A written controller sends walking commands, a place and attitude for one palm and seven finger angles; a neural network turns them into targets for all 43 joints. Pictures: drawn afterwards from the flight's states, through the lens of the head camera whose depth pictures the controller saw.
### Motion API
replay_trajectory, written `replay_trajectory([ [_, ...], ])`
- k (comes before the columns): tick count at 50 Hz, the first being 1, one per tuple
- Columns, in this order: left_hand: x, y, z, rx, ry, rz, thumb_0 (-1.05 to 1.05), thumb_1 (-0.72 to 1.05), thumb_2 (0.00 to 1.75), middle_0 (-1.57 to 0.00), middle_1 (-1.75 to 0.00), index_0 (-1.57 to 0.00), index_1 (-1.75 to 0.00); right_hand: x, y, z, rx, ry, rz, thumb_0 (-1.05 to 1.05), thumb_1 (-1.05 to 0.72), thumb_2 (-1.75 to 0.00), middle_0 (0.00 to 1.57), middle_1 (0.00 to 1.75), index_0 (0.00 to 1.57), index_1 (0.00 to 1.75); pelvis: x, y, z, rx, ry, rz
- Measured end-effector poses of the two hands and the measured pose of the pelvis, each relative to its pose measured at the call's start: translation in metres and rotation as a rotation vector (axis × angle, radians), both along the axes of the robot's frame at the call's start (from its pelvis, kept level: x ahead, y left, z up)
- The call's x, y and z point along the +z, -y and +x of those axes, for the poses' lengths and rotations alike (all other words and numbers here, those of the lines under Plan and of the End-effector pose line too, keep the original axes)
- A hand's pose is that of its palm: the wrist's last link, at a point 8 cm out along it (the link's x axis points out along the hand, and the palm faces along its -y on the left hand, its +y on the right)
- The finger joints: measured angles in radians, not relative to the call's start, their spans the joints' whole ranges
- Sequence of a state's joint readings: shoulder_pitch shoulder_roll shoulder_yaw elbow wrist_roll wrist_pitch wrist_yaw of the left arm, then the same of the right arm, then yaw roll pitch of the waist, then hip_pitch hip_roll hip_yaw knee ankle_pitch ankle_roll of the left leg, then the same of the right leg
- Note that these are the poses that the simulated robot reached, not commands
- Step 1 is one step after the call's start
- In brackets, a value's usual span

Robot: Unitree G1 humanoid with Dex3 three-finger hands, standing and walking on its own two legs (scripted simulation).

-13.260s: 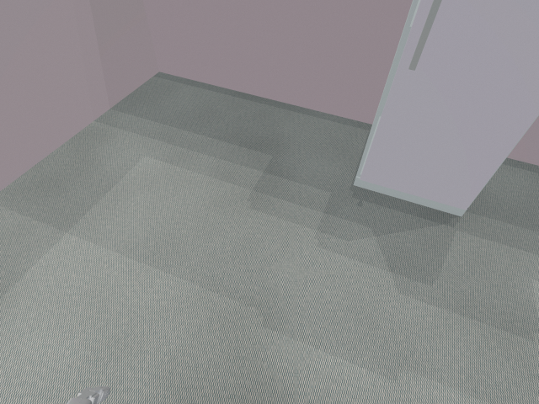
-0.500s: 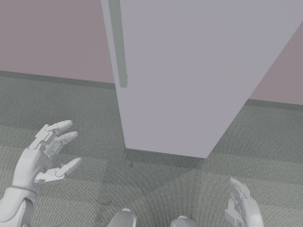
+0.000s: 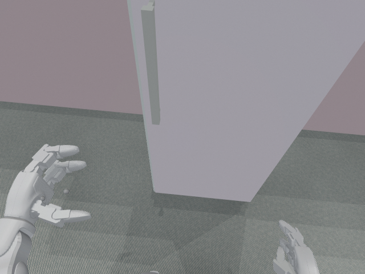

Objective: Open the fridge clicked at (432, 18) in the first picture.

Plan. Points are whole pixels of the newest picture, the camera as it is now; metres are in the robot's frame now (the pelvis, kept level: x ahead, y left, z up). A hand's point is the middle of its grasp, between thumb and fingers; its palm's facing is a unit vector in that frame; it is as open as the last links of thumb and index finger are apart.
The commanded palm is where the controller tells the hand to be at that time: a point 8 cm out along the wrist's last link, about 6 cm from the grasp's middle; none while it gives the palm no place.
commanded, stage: raise the hand to about handle height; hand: left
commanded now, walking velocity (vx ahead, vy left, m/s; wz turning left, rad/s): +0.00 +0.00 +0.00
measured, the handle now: (154, 73) +0.55 +0.12 +0.14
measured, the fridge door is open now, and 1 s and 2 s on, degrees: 0 0 0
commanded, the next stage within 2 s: move the hooked fingers beside the handle in 0.96 s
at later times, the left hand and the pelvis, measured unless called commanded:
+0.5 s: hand (45, 157) +0.28 +0.28 +0.13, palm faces +0.04 -1.00 -0.04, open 13.9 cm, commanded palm +0.24 +0.32 +0.14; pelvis +0.00 +0.00 +0.02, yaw +0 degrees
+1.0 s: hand (62, 159) +0.28 +0.24 +0.14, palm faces +0.04 -1.00 -0.03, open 13.9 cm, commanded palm +0.24 +0.29 +0.14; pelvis +0.00 -0.03 +0.02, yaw +0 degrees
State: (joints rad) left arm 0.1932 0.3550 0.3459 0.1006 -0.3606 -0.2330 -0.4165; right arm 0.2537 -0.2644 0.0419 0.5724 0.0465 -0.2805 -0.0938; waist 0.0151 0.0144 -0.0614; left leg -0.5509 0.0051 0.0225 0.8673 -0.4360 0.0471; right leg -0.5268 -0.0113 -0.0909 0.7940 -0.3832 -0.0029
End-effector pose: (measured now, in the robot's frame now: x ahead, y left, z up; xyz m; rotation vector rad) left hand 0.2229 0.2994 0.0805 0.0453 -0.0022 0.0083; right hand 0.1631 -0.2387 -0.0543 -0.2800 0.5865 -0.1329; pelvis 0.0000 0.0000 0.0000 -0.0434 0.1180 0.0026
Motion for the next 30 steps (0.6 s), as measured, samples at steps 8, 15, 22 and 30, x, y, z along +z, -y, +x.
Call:
replay_trajectory([
  [8, 0.020, -0.018, 0.013, 0.022, -0.022, -0.009, -0.01, -0.40, 0.34, -0.29, -1.14, -0.30, -1.14, 0.012, -0.021, 0.018, 0.040, 0.039, 0.039, 0.02, -0.90, -0.90, 0.20, 0.30, 0.20, 0.30, 0.009, -0.005, 0.006, 0.004, 0.027, -0.002],
  [15, 0.037, -0.024, 0.019, 0.023, -0.010, 0.001, -0.01, -0.47, 0.31, -0.30, -1.18, -0.30, -1.19, 0.011, -0.025, 0.015, 0.047, 0.008, 0.048, 0.02, -0.90, -0.90, 0.20, 0.30, 0.20, 0.30, 0.015, -0.005, 0.007, 0.002, 0.047, 0.002],
  [22, 0.051, -0.034, 0.029, 0.045, -0.001, -0.013, -0.02, -0.49, 0.30, -0.30, -1.20, -0.30, -1.20, 0.008, -0.015, 0.002, 0.021, -0.040, 0.041, 0.02, -0.90, -0.90, 0.20, 0.30, 0.20, 0.30, 0.019, 0.000, 0.005, 0.005, 0.065, 0.006],
  [30, 0.060, -0.021, 0.039, 0.001, -0.011, -0.012, -0.02, -0.50, 0.30, -0.30, -1.20, -0.30, -1.20, 0.011, 0.003, -0.007, -0.017, -0.041, 0.037, 0.02, -0.90, -0.90, 0.20, 0.30, 0.20, 0.30, 0.023, 0.006, 0.006, -0.005, 0.074, 0.015],
])
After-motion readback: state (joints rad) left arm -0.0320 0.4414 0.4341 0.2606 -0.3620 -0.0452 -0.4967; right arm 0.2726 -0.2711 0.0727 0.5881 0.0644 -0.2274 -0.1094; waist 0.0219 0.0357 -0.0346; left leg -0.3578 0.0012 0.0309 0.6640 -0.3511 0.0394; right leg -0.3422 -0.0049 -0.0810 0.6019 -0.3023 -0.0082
